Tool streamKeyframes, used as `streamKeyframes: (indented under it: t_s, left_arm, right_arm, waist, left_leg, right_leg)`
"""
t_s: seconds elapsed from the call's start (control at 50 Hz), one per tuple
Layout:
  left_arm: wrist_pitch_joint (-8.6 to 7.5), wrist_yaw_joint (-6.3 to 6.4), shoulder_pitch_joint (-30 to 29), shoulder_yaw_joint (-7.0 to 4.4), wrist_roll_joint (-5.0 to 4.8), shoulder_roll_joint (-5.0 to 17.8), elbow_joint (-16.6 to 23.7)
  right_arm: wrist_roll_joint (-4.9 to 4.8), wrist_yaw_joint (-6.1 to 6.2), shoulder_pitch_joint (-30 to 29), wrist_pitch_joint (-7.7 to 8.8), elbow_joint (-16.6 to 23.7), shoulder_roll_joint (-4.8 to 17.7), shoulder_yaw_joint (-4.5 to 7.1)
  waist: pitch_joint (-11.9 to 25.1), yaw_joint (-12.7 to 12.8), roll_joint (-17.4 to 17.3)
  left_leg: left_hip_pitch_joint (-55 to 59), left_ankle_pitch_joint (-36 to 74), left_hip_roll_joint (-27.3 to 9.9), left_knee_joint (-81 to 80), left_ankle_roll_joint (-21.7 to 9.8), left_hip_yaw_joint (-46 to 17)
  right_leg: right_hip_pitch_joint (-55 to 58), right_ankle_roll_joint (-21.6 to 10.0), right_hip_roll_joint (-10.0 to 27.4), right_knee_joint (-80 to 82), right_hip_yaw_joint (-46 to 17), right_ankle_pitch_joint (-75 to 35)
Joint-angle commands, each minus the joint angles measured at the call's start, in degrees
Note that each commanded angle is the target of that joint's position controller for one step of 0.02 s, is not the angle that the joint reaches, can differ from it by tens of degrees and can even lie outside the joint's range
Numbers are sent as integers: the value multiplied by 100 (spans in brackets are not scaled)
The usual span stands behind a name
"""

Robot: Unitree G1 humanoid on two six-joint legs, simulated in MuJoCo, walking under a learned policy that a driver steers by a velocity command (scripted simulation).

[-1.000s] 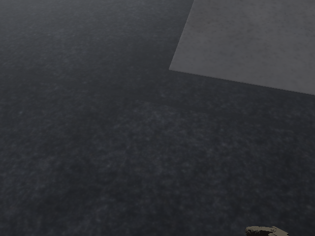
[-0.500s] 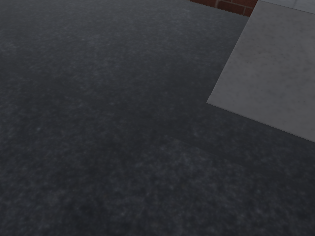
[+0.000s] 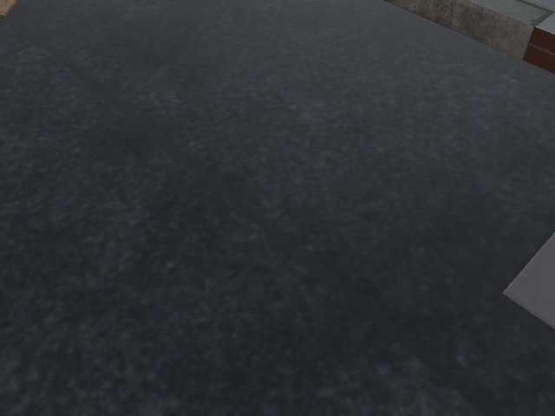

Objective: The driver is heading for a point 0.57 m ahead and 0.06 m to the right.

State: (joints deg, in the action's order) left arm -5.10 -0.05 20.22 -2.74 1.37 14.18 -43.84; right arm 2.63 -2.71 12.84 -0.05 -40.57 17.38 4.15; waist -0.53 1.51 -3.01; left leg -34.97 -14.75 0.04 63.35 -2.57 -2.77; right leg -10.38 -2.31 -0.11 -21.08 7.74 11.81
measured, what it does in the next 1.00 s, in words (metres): walks ahead: left foot, then right foot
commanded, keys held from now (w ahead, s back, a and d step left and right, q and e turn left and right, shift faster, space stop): w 0.24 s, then w+e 0.30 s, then e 0.14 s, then no key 0.32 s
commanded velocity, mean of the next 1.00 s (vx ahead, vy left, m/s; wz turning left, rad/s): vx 0.37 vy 0.00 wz -0.14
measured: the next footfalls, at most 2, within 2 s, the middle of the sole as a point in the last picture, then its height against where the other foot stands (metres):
left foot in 0.24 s outside the picture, level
right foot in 0.74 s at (342, 401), level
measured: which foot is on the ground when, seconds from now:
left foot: up 0.00-0.22, down 0.24-0.74, up 0.76-1.00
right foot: down 0.00-0.26, up 0.28-0.72, down 0.74-1.00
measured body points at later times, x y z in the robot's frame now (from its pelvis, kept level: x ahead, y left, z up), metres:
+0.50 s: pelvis +0.26 +0.05 +0.00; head +0.27 +0.06 +0.45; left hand +0.34 +0.31 -0.13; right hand +0.30 -0.21 -0.12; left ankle +0.22 +0.12 -0.74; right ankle +0.30 -0.10 -0.66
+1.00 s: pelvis +0.43 +0.00 -0.01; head +0.46 -0.03 +0.44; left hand +0.58 +0.22 -0.13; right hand +0.46 -0.26 -0.15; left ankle +0.46 +0.15 -0.68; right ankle +0.50 -0.07 -0.74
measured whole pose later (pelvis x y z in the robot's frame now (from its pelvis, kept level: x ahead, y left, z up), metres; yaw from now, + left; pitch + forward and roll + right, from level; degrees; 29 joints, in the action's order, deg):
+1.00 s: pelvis +0.43 +0.00 -0.01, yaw -12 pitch +0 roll +1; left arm -1.0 0.0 12.2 -1.9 1.1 12.0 -47.1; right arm 1.5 1.2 12.4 -1.3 -48.7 12.9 1.9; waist -4.1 0.0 -1.3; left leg -27.9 -21.7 -2.9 58.9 0.3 -1.0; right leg -18.5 -6.9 -4.6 -22.7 3.1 4.4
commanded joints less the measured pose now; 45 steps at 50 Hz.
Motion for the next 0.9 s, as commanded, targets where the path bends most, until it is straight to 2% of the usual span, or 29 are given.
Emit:
streamKeyframes:
  t_s: [0.02,0.12,0.18,0.2,0.22,0.24,0.26,0.28,0.3,0.32,0.34,0.38,0.4,0.46,0.54,0.58,0.62,0.66,0.7,0.72,0.74,0.76,0.78,0.8,0.82,0.84,0.86,0.88,0.9]
  left_arm:
    - [-133,-41,-12,-118,-8,589,182]
    - [-42,-57,396,-162,-58,776,-126]
    - [55,-49,673,-188,-52,912,-354]
    - [93,-39,701,-195,-51,963,-418]
    - [126,-28,698,-186,-71,984,-481]
    - [145,-22,725,-143,-95,897,-517]
    - [128,-31,610,-47,-121,657,-308]
    - [116,-107,892,81,-197,108,-9]
    - [188,-24,384,-106,-57,732,-89]
    - [170,-52,100,-114,-107,660,3]
    - [160,-75,99,-88,-140,543,-54]
    - [306,-119,341,-104,-11,448,-248]
    - [370,-156,403,-111,11,396,-308]
    - [441,-239,-23,-127,20,276,-213]
    - [436,-288,-823,-89,24,200,28]
    - [403,-325,-1190,-29,40,100,165]
    - [376,-353,-1438,12,69,54,289]
    - [360,-354,-1328,-13,102,139,322]
    - [334,-300,-755,-81,153,296,201]
    - [277,-257,-187,-142,191,406,49]
    - [193,-184,375,-224,255,625,-126]
    - [149,-107,526,-366,243,1290,-125]
    - [193,-73,603,-429,-51,1542,-10]
    - [302,-9,304,-387,-211,1262,99]
    - [358,37,-192,-260,-192,881,125]
    - [392,57,-480,-145,-163,548,100]
    - [406,80,-630,-97,-183,424,86]
    - [407,77,-665,-71,-137,392,51]
    - [381,58,-651,-75,-79,447,23]
  right_arm:
    - [-10,-52,-71,47,346,8,-61]
    - [-48,-134,-1068,129,607,-130,-202]
    - [-31,-74,-1226,175,678,-59,-200]
    - [-10,-40,-1103,203,645,-33,-187]
    - [24,3,-685,254,509,-9,-159]
    - [91,64,171,323,195,125,-83]
    - [229,145,1213,369,1,527,38]
    - [142,238,1475,348,-41,1144,184]
    - [-45,303,1313,317,6,935,162]
    - [-77,320,943,336,-51,642,59]
    - [-88,290,675,377,-96,343,-25]
    - [-147,289,383,460,-138,18,-122]
    - [-140,292,393,510,-173,-25,-134]
    - [-160,312,560,619,-362,104,-83]
    - [-145,318,757,628,-558,100,-74]
    - [-172,349,691,619,-610,121,-78]
    - [-194,391,842,597,-725,219,-59]
    - [-198,439,897,554,-810,356,-22]
    - [-208,502,837,480,-842,511,33]
    - [-216,512,814,429,-847,553,44]
    - [-253,495,796,407,-820,559,40]
    - [-232,458,1245,389,-623,-18,-92]
    - [-371,445,1712,298,-561,-60,-133]
    - [-226,442,1369,215,-678,159,-89]
    - [-230,412,934,204,-594,87,-115]
    - [-168,411,719,191,-603,47,-131]
    - [-93,409,753,97,-635,59,-121]
    - [-53,406,943,-22,-735,44,-116]
    - [-72,401,1045,-92,-794,-1,-120]
  waist:
    - [-123,-170,783]
    - [-268,93,818]
    - [-312,141,857]
    - [-246,74,876]
    - [-32,-146,815]
    - [481,-502,589]
    - [1253,-949,60]
    - [1792,-796,-1382]
    - [1392,-904,-331]
    - [713,-669,-168]
    - [387,-447,-63]
    - [83,-147,-304]
    - [75,-94,-316]
    - [-191,-38,-156]
    - [-408,-145,-85]
    - [-552,-164,-81]
    - [-505,-247,-109]
    - [-341,-205,-189]
    - [-12,-1,-268]
    - [290,234,-173]
    - [636,530,166]
    - [1309,232,1325]
    - [2555,154,1651]
    - [2386,213,593]
    - [1439,101,581]
    - [787,-68,347]
    - [520,-216,438]
    - [490,-303,515]
    - [542,-349,513]
  left_leg:
    - [-346,620,-182,-675,56,-209]
    - [333,963,-204,-2356,4,471]
    - [592,447,-115,-2868,-190,719]
    - [853,209,1,-3054,-283,802]
    - [1477,213,185,-3404,-391,888]
    - [2666,394,286,-3664,-525,849]
    - [4202,-322,-879,-3810,-820,-450]
    - [5525,-435,-2542,-4477,-1511,-3196]
    - [5048,-14,-2410,-4606,-1365,-3100]
    - [4391,579,-2120,-4634,-1171,-2107]
    - [3767,1028,-1852,-4839,-953,-1468]
    - [3028,1208,-1466,-5183,-616,-670]
    - [2901,1356,-1411,-5312,-633,-492]
    - [2877,1737,-1391,-5593,-670,46]
    - [3044,2048,-1297,-5647,-653,691]
    - [2929,2963,-1208,-5459,-582,1128]
    - [3072,3776,-1226,-5159,-495,1383]
    - [3421,4610,-1296,-4641,-381,1493]
    - [3588,5564,-1305,-3622,-289,1525]
    - [3500,5297,-1238,-2732,-228,1507]
    - [3080,4083,-945,-1462,-57,1580]
    - [1601,-517,-353,476,120,1577]
    - [567,-2406,371,1961,242,619]
    - [540,-1709,-18,1894,247,68]
    - [380,-1361,-144,1633,266,150]
    - [431,-1148,-322,1139,279,150]
    - [732,-1021,-409,747,299,144]
    - [1150,-883,-366,547,304,208]
    - [1374,-802,-295,398,297,242]
  right_leg:
    - [120,-769,1438,1278,-1002,-965]
    - [215,-656,1354,1225,-475,-1383]
    - [717,-643,1517,897,-532,-1997]
    - [857,-620,1526,590,-491,-2597]
    - [897,-554,1430,-45,-327,-3437]
    - [604,-428,1191,-1102,-82,-3662]
    - [-489,-289,964,-2680,16,-2061]
    - [-2562,-66,-74,-4613,25,1792]
    - [-3061,-164,60,-5097,-871,1747]
    - [-3074,-225,250,-4993,-1065,1259]
    - [-2814,-212,406,-4642,-1050,926]
    - [-2320,-90,514,-4289,-1029,632]
    - [-2209,-47,470,-4319,-998,510]
    - [-2650,44,510,-4164,-997,-42]
    - [-3047,91,544,-3314,-872,-818]
    - [-2689,58,460,-2491,-580,-1181]
    - [-2274,-51,309,-1858,-251,-1323]
    - [-1960,-210,108,-1584,-92,-1099]
    - [-1333,-424,-239,-1418,8,-610]
    - [-701,-549,-377,-1049,-103,-723]
    - [174,-702,-244,-438,-378,-1822]
    - [1764,-1156,1394,-1280,-1930,-5443]
    - [2835,-2233,2586,-925,-3904,-6899]
    - [2215,-2071,2270,-566,-3281,-5734]
    - [1338,-1897,1987,-255,-2782,-4692]
    - [616,-1584,1674,41,-2410,-4089]
    - [72,-1381,1451,245,-2083,-3787]
    - [-348,-1243,1307,377,-1857,-3627]
    - [-516,-1194,1230,437,-1737,-3585]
